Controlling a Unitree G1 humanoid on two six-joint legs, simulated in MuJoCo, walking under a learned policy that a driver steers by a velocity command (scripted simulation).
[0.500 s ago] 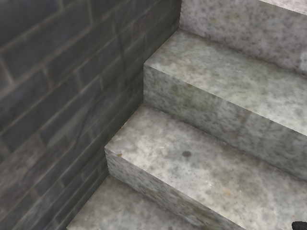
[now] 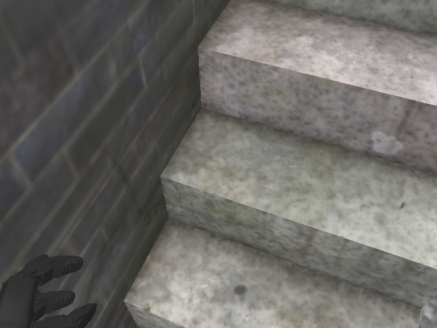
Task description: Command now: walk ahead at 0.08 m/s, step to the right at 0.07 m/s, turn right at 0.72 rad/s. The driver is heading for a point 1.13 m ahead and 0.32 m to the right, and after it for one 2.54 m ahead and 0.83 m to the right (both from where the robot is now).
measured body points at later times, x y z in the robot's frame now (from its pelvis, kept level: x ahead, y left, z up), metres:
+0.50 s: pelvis +0.12 +0.03 +0.03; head +0.15 +0.03 +0.48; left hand +0.29 +0.23 -0.10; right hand +0.25 -0.24 -0.04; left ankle +0.19 +0.12 -0.68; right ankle +0.06 -0.10 -0.65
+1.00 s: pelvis +0.31 -0.07 +0.16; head +0.36 -0.06 +0.61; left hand +0.60 -0.05 +0.05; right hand +0.20 -0.33 +0.06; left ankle +0.28 +0.09 -0.36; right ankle +0.29 -0.24 -0.48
